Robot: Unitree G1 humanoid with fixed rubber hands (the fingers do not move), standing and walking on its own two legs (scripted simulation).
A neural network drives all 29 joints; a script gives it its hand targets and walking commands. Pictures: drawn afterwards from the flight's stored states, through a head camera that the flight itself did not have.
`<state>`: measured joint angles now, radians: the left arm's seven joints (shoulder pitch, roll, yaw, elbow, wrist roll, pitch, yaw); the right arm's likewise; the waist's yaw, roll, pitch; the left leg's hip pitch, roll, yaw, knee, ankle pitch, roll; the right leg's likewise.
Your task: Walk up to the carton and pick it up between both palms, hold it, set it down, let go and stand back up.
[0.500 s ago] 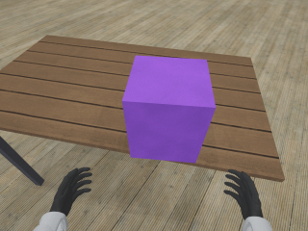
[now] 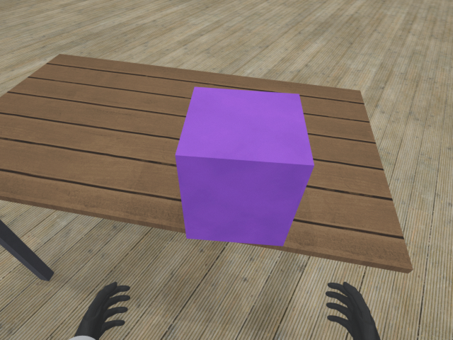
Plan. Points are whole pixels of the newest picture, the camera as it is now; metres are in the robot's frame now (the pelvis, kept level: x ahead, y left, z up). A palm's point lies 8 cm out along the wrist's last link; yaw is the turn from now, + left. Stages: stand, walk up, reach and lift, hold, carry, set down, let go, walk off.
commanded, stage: set down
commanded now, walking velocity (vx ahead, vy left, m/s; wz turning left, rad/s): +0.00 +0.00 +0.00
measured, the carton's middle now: (240, 169) +0.43 -0.01 +0.06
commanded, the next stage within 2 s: let go in 0.50 s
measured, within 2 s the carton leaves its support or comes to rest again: neither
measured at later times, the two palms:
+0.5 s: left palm (105, 337) +0.16 +0.22 -0.09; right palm out of the picture +0.14 -0.22 -0.08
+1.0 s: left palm out of the picture +0.14 +0.21 -0.09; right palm out of the picture +0.13 -0.23 -0.08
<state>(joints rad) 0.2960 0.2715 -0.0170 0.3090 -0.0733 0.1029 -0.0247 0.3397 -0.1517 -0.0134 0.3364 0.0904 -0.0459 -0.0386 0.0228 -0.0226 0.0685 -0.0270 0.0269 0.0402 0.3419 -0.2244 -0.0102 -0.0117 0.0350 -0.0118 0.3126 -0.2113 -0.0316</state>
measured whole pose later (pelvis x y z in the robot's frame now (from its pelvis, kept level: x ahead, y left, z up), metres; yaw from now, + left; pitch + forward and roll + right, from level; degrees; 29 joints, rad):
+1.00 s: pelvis -0.02 -0.01 -0.01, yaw +0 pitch -5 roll +0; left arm 0.15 0.19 -0.02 0.56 0.02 0.15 0.02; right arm 0.17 -0.15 -0.06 0.70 -0.06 -0.16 0.03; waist -0.01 -0.03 0.09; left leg -0.10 0.02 0.04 0.42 -0.23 -0.01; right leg -0.10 0.03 -0.02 0.43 -0.24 -0.04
